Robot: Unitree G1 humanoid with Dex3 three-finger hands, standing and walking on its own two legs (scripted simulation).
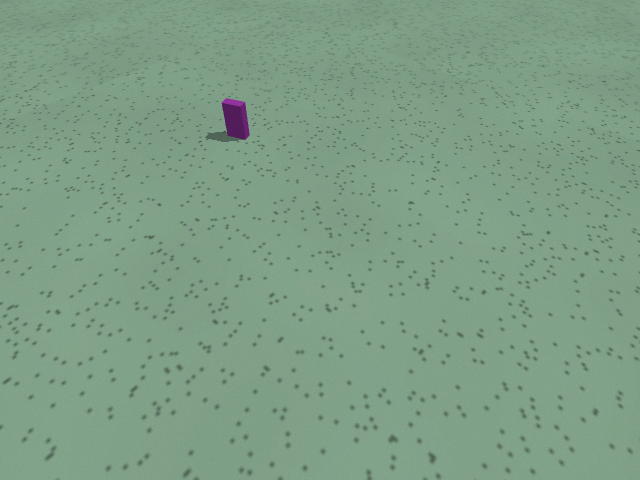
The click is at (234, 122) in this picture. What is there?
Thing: carton on end
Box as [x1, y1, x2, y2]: [222, 98, 249, 139]
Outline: 226,98 222,102 222,107 228,135 245,139 249,134 244,102
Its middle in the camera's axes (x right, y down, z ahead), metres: -0.45 -0.63 +2.09
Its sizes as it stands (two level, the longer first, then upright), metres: 0.109 0.050 0.198
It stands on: the floor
